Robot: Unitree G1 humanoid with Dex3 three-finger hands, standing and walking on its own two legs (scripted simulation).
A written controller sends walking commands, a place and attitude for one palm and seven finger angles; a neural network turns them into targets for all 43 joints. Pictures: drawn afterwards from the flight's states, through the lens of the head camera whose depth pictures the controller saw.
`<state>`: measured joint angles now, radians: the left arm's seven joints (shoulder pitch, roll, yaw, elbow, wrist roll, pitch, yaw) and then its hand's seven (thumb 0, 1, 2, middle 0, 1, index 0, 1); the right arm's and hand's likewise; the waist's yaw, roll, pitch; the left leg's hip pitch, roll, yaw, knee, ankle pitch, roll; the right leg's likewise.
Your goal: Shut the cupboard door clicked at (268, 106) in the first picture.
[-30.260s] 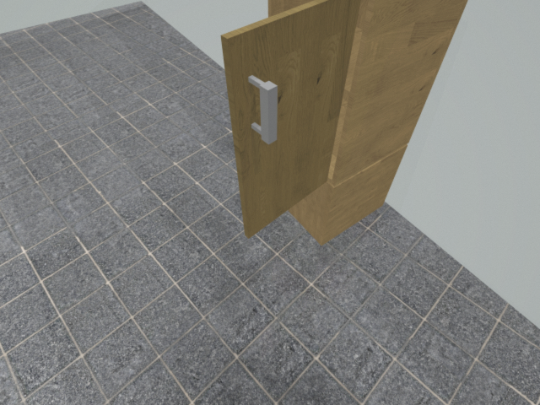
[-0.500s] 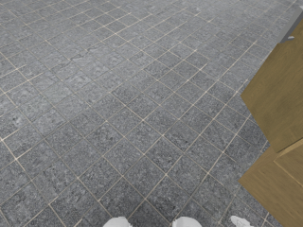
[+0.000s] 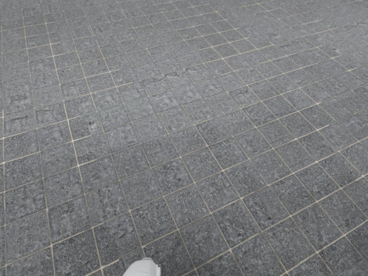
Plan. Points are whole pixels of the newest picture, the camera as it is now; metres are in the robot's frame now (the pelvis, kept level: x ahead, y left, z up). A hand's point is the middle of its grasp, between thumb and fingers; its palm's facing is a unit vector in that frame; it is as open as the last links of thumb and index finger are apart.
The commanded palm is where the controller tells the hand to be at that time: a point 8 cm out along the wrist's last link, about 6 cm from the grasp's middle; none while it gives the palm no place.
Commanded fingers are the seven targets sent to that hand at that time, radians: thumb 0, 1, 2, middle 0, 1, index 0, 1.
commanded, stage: walk to a spot facing it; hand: left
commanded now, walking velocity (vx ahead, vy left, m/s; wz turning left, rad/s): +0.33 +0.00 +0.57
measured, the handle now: out of the picture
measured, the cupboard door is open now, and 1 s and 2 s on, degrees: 64 64 64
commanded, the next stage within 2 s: turn to face it in 0.84 s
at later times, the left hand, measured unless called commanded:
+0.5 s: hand (113, 190) +0.33 +0.22 -0.14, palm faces +0.10 -0.97 -0.20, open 7.4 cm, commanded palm none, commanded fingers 0.00 0.90 0.90 -0.20 -0.30 -0.20 -0.30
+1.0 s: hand (104, 218) +0.27 +0.24 -0.19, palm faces +0.51 -0.83 -0.22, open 7.3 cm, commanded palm none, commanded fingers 0.00 0.90 0.90 -0.20 -0.30 -0.20 -0.30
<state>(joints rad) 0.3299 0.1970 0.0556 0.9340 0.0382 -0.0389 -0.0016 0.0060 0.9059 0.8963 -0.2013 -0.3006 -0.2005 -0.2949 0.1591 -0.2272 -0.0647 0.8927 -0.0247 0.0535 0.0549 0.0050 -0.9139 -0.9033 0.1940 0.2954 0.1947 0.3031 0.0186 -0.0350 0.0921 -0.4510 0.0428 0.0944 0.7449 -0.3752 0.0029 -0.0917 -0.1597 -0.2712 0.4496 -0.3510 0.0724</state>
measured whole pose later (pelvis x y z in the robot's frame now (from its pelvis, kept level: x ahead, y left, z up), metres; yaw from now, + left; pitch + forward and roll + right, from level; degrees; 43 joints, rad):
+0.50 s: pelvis +0.20 +0.02 +0.00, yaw +10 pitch +0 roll +1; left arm 0.07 0.21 0.06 0.87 0.03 -0.01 -0.04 0.01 0.91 0.90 -0.20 -0.30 -0.19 -0.29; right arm 0.42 -0.16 -0.04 1.04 -0.03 -0.04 -0.01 0.00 -0.91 -0.90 0.20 0.30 0.20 0.30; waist -0.07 -0.02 0.07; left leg 0.02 -0.04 -0.02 0.34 -0.37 0.04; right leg -0.54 -0.08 -0.04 0.66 -0.12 0.04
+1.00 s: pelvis +0.36 +0.06 -0.02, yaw +28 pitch +1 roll -2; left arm 0.32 0.23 0.06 0.95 0.02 -0.01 0.01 0.00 0.92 0.90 -0.20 -0.30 -0.20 -0.29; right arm 0.07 -0.26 -0.06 0.84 -0.03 0.01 0.03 0.00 -0.92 -0.90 0.19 0.29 0.19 0.30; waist 0.03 -0.02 0.10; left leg -0.44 0.04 0.10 0.64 -0.18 0.04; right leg -0.20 -0.16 -0.29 0.73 -0.48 0.06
